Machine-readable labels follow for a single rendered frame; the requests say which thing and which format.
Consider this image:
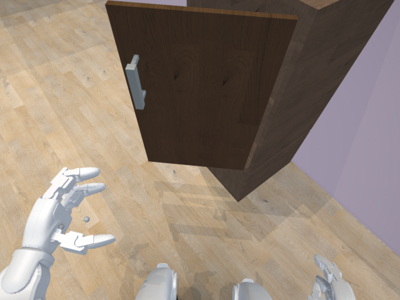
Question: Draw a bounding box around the cupboard door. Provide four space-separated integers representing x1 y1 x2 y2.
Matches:
105 0 298 170

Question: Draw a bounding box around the robot right thigh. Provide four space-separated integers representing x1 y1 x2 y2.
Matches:
232 282 273 300

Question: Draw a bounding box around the robot left forearm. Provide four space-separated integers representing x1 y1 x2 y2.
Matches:
0 247 55 300

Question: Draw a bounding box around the right robot hand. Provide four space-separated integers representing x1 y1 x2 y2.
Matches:
308 254 356 300

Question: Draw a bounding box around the left robot hand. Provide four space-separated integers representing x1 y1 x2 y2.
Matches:
22 167 116 255

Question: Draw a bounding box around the handle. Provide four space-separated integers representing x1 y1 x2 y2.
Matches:
125 54 146 110

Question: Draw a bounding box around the robot left shin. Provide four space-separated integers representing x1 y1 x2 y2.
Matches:
157 263 169 268

